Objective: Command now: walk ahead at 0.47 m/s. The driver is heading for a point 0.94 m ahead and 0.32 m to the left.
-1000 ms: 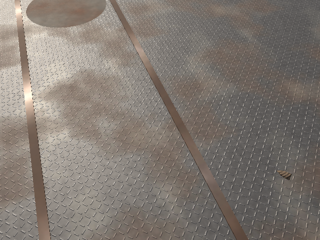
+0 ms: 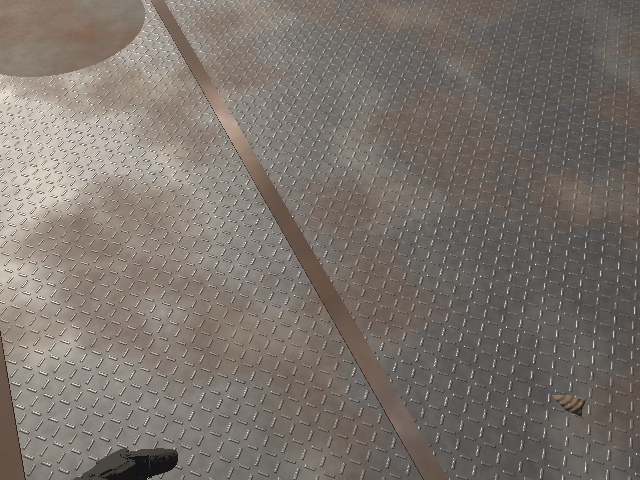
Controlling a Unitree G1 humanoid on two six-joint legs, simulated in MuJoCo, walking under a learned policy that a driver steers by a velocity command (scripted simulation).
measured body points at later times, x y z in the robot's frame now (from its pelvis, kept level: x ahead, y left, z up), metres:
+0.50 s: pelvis +0.28 -0.01 +0.01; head +0.30 +0.00 +0.46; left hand +0.22 +0.24 -0.13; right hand +0.49 -0.22 -0.10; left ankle +0.44 +0.16 -0.68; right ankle +0.17 -0.12 -0.72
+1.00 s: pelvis +0.56 +0.09 +0.02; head +0.58 +0.13 +0.47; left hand +0.65 +0.41 -0.07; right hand +0.73 -0.14 -0.09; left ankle +0.45 +0.13 -0.72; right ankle +0.80 +0.03 -0.68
